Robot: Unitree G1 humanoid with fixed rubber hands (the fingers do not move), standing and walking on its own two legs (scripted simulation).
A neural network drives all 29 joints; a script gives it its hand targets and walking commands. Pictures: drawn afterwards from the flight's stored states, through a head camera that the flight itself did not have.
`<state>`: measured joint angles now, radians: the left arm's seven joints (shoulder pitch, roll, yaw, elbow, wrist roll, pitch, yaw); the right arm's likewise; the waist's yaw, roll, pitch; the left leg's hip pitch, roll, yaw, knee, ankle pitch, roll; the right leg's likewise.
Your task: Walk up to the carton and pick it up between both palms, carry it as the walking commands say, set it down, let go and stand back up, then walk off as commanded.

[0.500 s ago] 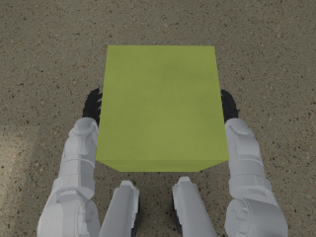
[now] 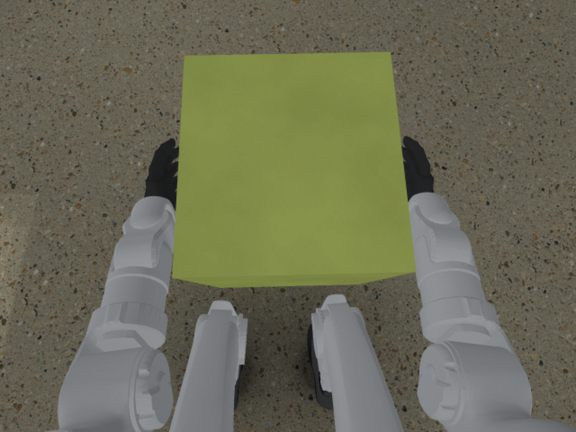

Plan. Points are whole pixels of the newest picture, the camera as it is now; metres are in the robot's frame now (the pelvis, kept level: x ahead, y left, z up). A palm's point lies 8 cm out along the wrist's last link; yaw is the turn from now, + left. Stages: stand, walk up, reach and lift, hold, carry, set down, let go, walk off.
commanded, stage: set down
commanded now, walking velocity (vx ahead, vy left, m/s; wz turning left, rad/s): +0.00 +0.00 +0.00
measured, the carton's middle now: (289, 192) +0.45 -0.03 -0.15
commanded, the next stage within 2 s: none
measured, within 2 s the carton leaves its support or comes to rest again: neither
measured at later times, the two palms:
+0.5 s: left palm (187, 196) +0.46 +0.14 -0.19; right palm (396, 196) +0.44 -0.21 -0.18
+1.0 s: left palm (201, 200) +0.48 +0.14 -0.29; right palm (378, 201) +0.46 -0.21 -0.29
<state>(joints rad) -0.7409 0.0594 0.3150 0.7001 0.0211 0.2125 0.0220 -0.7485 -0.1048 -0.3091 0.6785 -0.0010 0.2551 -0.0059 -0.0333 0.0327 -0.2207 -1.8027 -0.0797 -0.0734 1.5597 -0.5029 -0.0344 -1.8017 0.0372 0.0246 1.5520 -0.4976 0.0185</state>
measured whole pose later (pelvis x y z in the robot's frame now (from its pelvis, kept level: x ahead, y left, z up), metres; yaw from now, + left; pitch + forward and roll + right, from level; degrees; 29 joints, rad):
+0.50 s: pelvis -0.03 +0.00 -0.08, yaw +0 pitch +45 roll +1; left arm -1.01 0.10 0.34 0.76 -0.01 0.26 0.08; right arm -1.01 -0.19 -0.35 0.75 0.02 0.29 0.00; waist -0.04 0.02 -0.09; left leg -2.10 -0.09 -0.04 1.81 -0.50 -0.04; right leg -2.10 0.05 0.05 1.81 -0.49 0.04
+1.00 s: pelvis -0.05 +0.00 -0.13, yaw +0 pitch +35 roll +1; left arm -1.22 0.20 0.29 0.73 -0.09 0.22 0.10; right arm -1.22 -0.28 -0.27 0.70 0.10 0.26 -0.05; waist -0.04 0.03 0.35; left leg -2.09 -0.09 -0.05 2.00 -0.53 -0.06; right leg -2.11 0.06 0.04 2.00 -0.52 0.03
